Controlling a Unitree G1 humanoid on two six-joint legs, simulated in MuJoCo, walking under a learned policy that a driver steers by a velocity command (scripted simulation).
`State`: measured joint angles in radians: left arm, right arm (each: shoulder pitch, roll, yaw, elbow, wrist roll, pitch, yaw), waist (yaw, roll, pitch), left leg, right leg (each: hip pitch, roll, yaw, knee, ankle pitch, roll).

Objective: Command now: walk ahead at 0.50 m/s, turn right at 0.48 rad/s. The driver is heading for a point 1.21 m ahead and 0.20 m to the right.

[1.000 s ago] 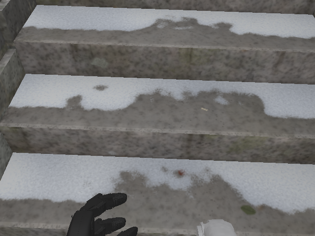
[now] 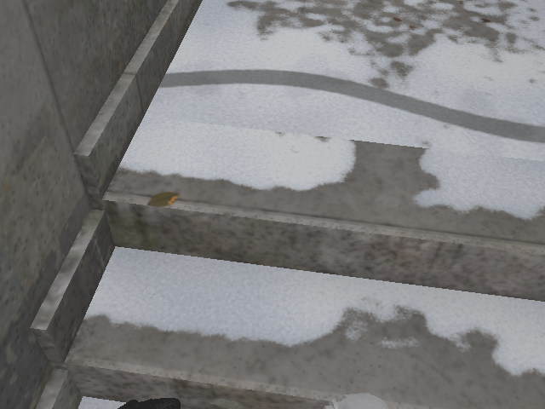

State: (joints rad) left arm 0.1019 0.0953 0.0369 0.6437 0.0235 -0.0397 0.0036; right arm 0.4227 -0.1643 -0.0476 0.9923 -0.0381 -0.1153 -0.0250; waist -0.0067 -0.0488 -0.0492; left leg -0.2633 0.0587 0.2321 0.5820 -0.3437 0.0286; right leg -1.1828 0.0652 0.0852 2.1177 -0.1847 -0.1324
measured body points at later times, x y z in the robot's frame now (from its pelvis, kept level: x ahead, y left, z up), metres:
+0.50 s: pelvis +0.28 -0.05 +0.14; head +0.29 -0.07 +0.59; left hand +0.36 +0.19 +0.01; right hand +0.51 -0.28 +0.12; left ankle +0.35 +0.06 -0.28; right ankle +0.27 -0.08 -0.58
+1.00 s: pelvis +0.57 -0.10 +0.30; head +0.57 -0.08 +0.75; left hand +0.83 +0.00 +0.24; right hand +0.46 -0.32 +0.16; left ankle +0.55 -0.03 -0.42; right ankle +0.58 -0.23 -0.14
